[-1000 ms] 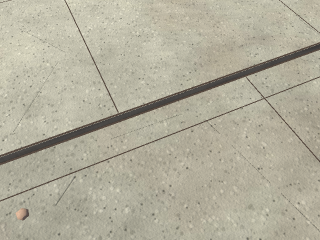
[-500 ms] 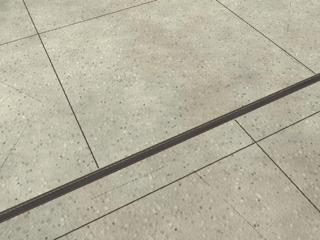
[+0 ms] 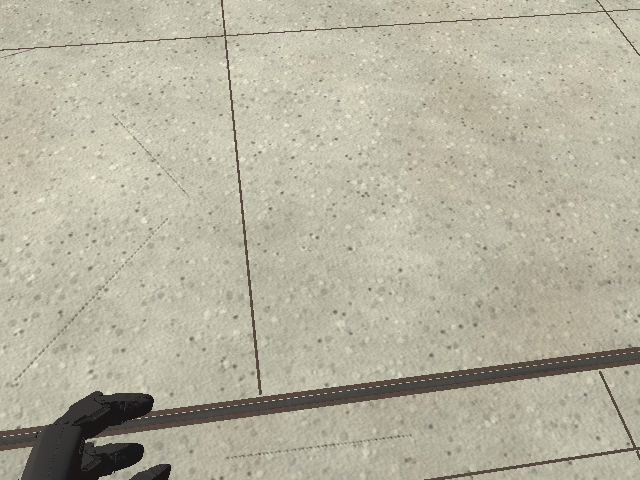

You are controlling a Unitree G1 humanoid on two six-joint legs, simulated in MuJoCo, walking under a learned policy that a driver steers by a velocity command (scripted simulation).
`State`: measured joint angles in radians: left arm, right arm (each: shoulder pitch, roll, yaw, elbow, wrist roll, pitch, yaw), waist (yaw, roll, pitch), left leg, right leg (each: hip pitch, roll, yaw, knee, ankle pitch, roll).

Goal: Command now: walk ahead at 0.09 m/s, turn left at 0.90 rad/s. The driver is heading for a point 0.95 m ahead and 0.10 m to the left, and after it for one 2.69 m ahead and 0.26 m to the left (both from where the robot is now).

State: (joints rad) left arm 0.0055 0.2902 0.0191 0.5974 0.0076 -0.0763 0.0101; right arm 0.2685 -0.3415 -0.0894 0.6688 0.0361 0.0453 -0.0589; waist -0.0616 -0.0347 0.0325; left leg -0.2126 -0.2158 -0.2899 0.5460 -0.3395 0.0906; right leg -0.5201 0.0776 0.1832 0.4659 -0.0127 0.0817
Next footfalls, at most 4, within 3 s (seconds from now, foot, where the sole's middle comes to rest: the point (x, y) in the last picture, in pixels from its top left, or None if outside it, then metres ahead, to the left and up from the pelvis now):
0.02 right None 0.19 -0.10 -0.77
0.50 left None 0.05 0.13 -0.77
1.00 right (315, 475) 0.45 -0.01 -0.77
1.46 left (289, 273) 0.91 0.03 -0.72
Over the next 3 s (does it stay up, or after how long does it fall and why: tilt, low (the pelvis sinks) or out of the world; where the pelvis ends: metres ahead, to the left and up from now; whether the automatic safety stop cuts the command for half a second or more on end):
stays up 2.09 0.17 0.05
